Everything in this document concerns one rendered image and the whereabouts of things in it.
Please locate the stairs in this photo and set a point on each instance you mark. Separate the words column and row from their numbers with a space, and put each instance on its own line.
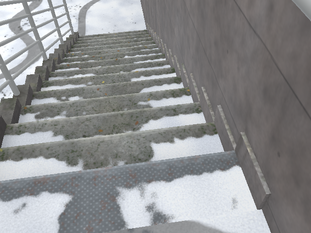
column 113, row 100

